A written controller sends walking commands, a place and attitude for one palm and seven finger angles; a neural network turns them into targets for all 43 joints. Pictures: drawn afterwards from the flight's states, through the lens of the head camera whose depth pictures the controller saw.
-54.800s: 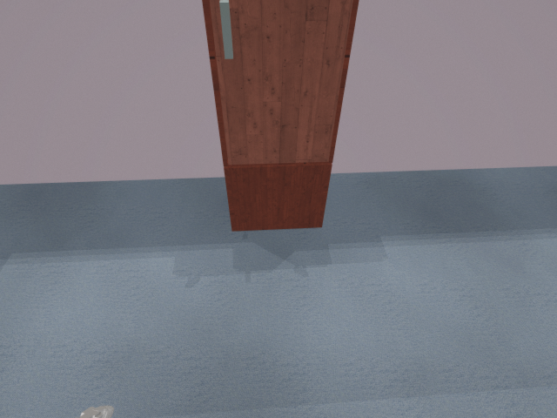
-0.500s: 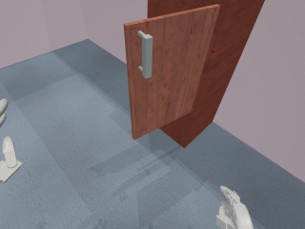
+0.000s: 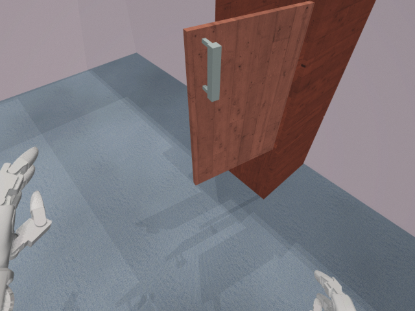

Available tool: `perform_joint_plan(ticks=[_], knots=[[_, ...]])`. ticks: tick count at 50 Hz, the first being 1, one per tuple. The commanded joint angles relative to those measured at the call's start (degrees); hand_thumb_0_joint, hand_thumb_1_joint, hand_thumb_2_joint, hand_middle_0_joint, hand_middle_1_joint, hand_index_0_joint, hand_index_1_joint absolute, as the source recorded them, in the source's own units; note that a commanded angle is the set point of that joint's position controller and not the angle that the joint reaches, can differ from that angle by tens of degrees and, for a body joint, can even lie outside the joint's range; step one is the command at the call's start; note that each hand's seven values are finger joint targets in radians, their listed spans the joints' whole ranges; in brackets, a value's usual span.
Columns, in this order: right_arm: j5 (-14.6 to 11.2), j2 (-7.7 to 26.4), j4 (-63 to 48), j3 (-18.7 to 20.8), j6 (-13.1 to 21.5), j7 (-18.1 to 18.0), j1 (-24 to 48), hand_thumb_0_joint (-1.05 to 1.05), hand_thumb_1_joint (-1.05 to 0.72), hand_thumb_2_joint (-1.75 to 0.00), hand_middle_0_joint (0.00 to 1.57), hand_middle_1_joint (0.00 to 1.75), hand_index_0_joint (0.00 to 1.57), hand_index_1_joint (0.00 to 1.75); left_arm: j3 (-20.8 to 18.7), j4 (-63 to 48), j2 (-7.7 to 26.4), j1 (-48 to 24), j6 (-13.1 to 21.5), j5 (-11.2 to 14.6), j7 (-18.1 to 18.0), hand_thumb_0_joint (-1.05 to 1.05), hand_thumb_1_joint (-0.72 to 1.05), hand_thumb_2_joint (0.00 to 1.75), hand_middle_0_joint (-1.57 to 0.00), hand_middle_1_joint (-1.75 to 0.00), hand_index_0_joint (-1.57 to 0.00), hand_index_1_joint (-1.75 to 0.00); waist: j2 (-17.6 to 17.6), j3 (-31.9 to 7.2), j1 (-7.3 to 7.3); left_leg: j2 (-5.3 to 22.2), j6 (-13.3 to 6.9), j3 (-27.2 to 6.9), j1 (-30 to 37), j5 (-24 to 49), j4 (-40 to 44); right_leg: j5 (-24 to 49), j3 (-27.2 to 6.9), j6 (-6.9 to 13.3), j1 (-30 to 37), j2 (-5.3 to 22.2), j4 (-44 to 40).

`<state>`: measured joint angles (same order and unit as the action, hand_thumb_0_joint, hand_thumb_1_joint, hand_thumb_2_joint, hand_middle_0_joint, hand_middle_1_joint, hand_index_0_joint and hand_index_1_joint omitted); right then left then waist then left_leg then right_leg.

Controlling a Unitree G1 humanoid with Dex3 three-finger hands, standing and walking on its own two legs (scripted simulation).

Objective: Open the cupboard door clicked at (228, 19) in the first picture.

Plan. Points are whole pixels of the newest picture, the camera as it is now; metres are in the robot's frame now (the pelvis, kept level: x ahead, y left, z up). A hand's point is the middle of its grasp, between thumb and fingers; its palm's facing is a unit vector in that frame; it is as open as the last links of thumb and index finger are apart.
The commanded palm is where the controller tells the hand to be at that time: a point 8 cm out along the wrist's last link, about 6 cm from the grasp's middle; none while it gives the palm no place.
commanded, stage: let the arm hang, fingers relaxed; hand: left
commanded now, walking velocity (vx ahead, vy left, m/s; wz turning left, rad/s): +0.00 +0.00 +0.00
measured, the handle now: (209, 70) +0.63 +0.03 +0.15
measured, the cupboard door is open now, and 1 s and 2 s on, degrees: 78 78 78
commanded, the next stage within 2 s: look to check the result in 1.06 s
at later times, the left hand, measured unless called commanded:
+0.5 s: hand out of the picture -0.02 +0.19 -0.17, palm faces +0.05 -0.97 -0.25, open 7.3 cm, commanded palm none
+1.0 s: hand out of the picture +0.13 +0.21 -0.14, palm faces +0.02 -0.95 -0.31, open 7.4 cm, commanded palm none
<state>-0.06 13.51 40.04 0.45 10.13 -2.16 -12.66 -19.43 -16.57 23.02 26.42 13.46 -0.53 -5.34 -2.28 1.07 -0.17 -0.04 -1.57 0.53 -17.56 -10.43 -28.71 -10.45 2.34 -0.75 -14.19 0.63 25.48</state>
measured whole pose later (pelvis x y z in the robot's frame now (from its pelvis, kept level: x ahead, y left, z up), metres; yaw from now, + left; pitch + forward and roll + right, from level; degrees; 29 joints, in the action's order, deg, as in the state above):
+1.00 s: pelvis +0.03 -0.02 +0.01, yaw +2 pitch -2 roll +0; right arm 0.8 17.5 64.4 1.1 0.3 -0.5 -5.2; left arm -1.2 63.5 16.0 4.1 1.3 -0.6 0.2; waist -1.7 3.5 -0.8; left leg -0.5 0.2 -1.3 -9.8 -9.0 -20.6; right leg -11.9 3.9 0.8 -7.8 0.8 21.6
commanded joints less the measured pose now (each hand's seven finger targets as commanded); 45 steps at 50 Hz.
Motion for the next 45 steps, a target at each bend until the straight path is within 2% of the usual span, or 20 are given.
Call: perform_joint_plan(ticks=[1, 2, 3, 5, 6, 8, 9, 11, 14, 15, 17, 18, 21, 24, 28, 32, 35, 37, 40, 45], knots=[[0.13, 13.08, 2.21, 4.31, -4.08, 2.08, 3.94, 0.0, -0.9, -0.9, 0.2, 0.3, 0.2, 0.3, 11.73, 28.97, -0.4, -3.62, -12.72, -1.27, 5.37, 0.0, 0.9, 0.9, -0.2, -0.3, -0.2, -0.3, -1.74, -4.95, -0.71, 9.17, -2.68, -11.17, -4.26, 8.63, 4.15, -7.71, -2.21, 1.96, -2.13, 2.35, 7.64], [0.54, 13.53, 1.97, 3.85, -4.79, 2.01, 5.05, 0.0, -0.9, -0.9, 0.2, 0.3, 0.2, 0.3, 11.82, 31.56, 0.65, -4.92, -12.7, -1.54, 5.39, 0.0, 0.9, 0.9, -0.2, -0.3, -0.2, -0.3, 1.33, -4.9, -0.24, 8.98, -3.58, -12.86, -6.05, 6.26, 5.15, -7.84, -2.71, 2.28, -0.44, 1.89, 8.52], [0.87, 13.9, 2.4, 3.73, -5.28, 2.03, 5.82, 0.0, -0.9, -0.9, 0.2, 0.3, 0.2, 0.3, 11.99, 34.78, 1.9, -6.27, -12.61, -1.7, 5.4, 0.0, 0.9, 0.9, -0.2, -0.3, -0.2, -0.3, 5.88, -5.23, 0.13, 8.51, -3.7, -12.99, -5.73, 5.61, 4.91, -6.7, -3.25, 2.79, 0.84, 2.11, 7.58], [0.94, 14.41, 3.82, 3.8, -6.22, 2.25, 5.61, 0.0, -0.9, -0.9, 0.2, 0.3, 0.2, 0.3, 12.52, 41.0, 4.47, -10.3, -12.36, -2.01, 5.4, 0.0, 0.9, 0.9, -0.2, -0.3, -0.2, -0.3, 13.77, -6.07, 0.14, 5.59, -2.4, -10.12, -3.56, 4.37, 1.82, -3.48, -5.67, 4.6, 1.23, 5.22, 2.69], [0.9, 13.82, 4.81, 3.59, -6.86, 2.37, 5.4, 0.0, -0.9, -0.9, 0.2, 0.3, 0.2, 0.3, 13.01, 44.08, 4.96, -12.52, -12.55, -1.9, 5.43, 0.0, 0.9, 0.9, -0.2, -0.3, -0.2, -0.3, 14.35, -5.33, -0.48, 3.69, -1.69, -8.24, -1.94, 1.82, -0.06, -5.16, -7.26, 5.56, -1.06, 7.39, 0.17], [1.19, 11.74, 7.17, 2.98, -8.36, 2.34, 4.24, 0.0, -0.9, -0.9, 0.2, 0.3, 0.2, 0.3, 14.47, 50.17, 4.74, -16.42, -13.23, -1.44, 5.18, 0.0, 0.9, 0.9, -0.2, -0.3, -0.2, -0.3, 12.12, -3.35, -1.64, 1.36, -0.7, -5.06, 2.75, -2.84, -3.98, -12.08, -9.14, 7.01, -6.85, 9.82, -4.18], [1.42, 11.21, 8.13, 2.84, -9.06, 2.28, 3.33, 0.0, -0.9, -0.9, 0.2, 0.3, 0.2, 0.3, 15.09, 52.55, 4.46, -18.22, -13.56, -1.28, 4.98, 0.0, 0.9, 0.9, -0.2, -0.3, -0.2, -0.3, 9.14, -2.14, -2.18, 1.06, -0.39, -4.22, 4.21, -4.78, -4.7, -15.67, -9.18, 7.27, -9.01, 10.15, -5.28], [1.65, 10.16, 9.89, 2.59, -9.85, 2.26, 2.27, 0.0, -0.9, -0.9, 0.2, 0.3, 0.2, 0.3, 15.74, 56.99, 4.01, -18.85, -13.8, -1.09, 4.76, 0.0, 0.9, 0.9, -0.2, -0.3, -0.2, -0.3, 3.47, -1.27, -2.21, 1.47, -0.36, -4.93, 4.42, -6.1, -3.4, -18.49, -8.53, 6.83, -9.44, 9.15, -5.19], [1.77, 9.95, 11.74, 2.14, -10.0, 1.95, 2.92, 0.0, -0.9, -0.9, 0.2, 0.3, 0.2, 0.3, 16.16, 63.89, 2.35, -15.44, -13.87, -0.6, 4.85, 0.0, 0.9, 0.9, -0.2, -0.3, -0.2, -0.3, -7.16, -0.27, -0.48, 4.06, -1.0, -10.3, -1.5, -10.65, 6.54, -16.63, -5.75, 4.83, -3.28, 5.15, -1.35], [1.63, 11.0, 12.03, 2.28, -10.08, 1.76, 3.75, 0.0, -0.9, -0.9, 0.2, 0.3, 0.2, 0.3, 16.05, 65.84, 2.66, -13.68, -13.85, -0.59, 4.8, 0.0, 0.9, 0.9, -0.2, -0.3, -0.2, -0.3, -8.62, -0.08, 0.55, 4.85, -1.26, -11.83, -3.41, -13.12, 8.95, -15.01, -4.59, 4.29, -0.36, 4.15, -0.73], [1.61, 10.77, 13.44, 2.55, -10.0, 1.41, 3.53, 0.0, -0.9, -0.9, 0.2, 0.3, 0.2, 0.3, 15.56, 69.59, 1.32, -11.52, -13.66, -0.52, 4.82, 0.0, 0.9, 0.9, -0.2, -0.3, -0.2, -0.3, -10.12, -1.32, 1.31, 5.31, -1.4, -12.75, -5.3, -16.12, 11.64, -11.94, -3.79, 4.18, 4.14, 3.68, -0.02], [1.53, 10.97, 13.97, 2.62, -10.05, 1.29, 3.38, 0.0, -0.9, -0.9, 0.2, 0.3, 0.2, 0.3, 15.64, 71.03, 1.29, -10.93, -13.53, -0.46, 4.88, 0.0, 0.9, 0.9, -0.2, -0.3, -0.2, -0.3, -10.06, -1.45, 1.35, 5.01, -1.23, -12.18, -4.67, -16.17, 11.67, -11.13, -3.88, 4.31, 4.6, 3.76, -0.51], [1.25, 10.85, 15.82, 3.14, -10.13, 1.06, 1.65, 0.0, -0.9, -0.9, 0.2, 0.3, 0.2, 0.3, 15.56, 73.87, 1.69, -11.94, -12.97, -0.47, 4.96, 0.0, 0.9, 0.9, -0.2, -0.3, -0.2, -0.3, -3.57, 0.04, 0.62, 4.12, -0.86, -10.46, -1.85, -13.34, 9.78, -12.85, -5.38, 5.18, 2.57, 5.13, -4.71], [1.12, 10.58, 17.91, 3.22, -10.11, 0.95, -0.14, 0.0, -0.9, -0.9, 0.2, 0.3, 0.2, 0.3, 15.75, 75.99, 1.8, -13.53, -12.5, -0.29, 4.89, 0.0, 0.9, 0.9, -0.2, -0.3, -0.2, -0.3, 1.29, 0.79, -0.39, 3.63, -0.63, -8.53, 2.21, -8.46, 7.38, -14.08, -6.19, 5.72, -0.05, 6.49, -8.01], [1.09, 10.42, 19.9, 3.19, -10.23, 0.99, -0.59, 0.0, -0.9, -0.9, 0.2, 0.3, 0.2, 0.3, 15.78, 77.61, 2.63, -15.45, -12.37, -0.25, 4.73, 0.0, 0.9, 0.9, -0.2, -0.3, -0.2, -0.3, 5.26, 2.05, -0.96, 3.36, -0.54, -7.05, 5.53, -4.72, 5.46, -15.38, -6.56, 6.0, -2.53, 7.54, -10.7], [1.16, 11.07, 21.06, 2.85, -10.04, 1.07, 0.86, 0.0, -0.9, -0.9, 0.2, 0.3, 0.2, 0.3, 15.92, 78.58, 3.37, -16.99, -12.29, -0.14, 4.63, 0.0, 0.9, 0.9, -0.2, -0.3, -0.2, -0.3, 4.31, 2.17, -0.85, 4.23, -0.5, -7.32, 5.94, -1.43, 6.91, -12.55, -5.87, 5.43, -1.0, 7.06, -10.01], [1.19, 11.95, 21.07, 2.72, -9.86, 1.16, 3.19, 0.0, -0.9, -0.9, 0.2, 0.3, 0.2, 0.3, 15.92, 79.03, 3.78, -17.07, -12.35, -0.13, 4.65, 0.0, 0.9, 0.9, -0.2, -0.3, -0.2, -0.3, 3.03, 2.77, 0.07, 4.93, -0.75, -8.28, 4.92, -1.56, 9.34, -10.72, -5.13, 4.8, 0.74, 6.32, -9.28], [1.26, 12.14, 21.38, 2.52, -9.67, 1.27, 4.18, 0.0, -0.9, -0.9, 0.2, 0.3, 0.2, 0.3, 16.01, 79.03, 4.18, -18.07, -12.21, -0.15, 4.67, 0.0, 0.9, 0.9, -0.2, -0.3, -0.2, -0.3, 3.06, 2.56, 0.09, 5.1, -0.64, -8.4, 4.8, 0.09, 10.14, -8.28, -5.07, 4.49, 2.21, 6.4, -8.86], [1.07, 12.71, 21.43, 2.45, -9.32, 1.31, 5.68, 0.0, -0.9, -0.9, 0.2, 0.3, 0.2, 0.3, 16.01, 78.83, 4.53, -18.65, -11.83, -0.13, 4.63, 0.0, 0.9, 0.9, -0.2, -0.3, -0.2, -0.3, 3.01, -0.33, 0.44, 5.51, -0.61, -8.17, 6.67, 3.92, 10.32, -3.65, -4.59, 4.11, 4.63, 6.51, -8.39], [1.05, 13.4, 21.6, 2.28, -8.91, 1.32, 7.61, 0.0, -0.9, -0.9, 0.2, 0.3, 0.2, 0.3, 15.97, 78.29, 5.12, -20.44, -11.36, -0.16, 4.52, 0.0, 0.9, 0.9, -0.2, -0.3, -0.2, -0.3, 1.87, -2.56, 0.37, 5.85, -0.16, -7.7, 8.2, 9.25, 10.77, 4.02, -4.33, 3.77, 7.77, 6.94, -7.92]])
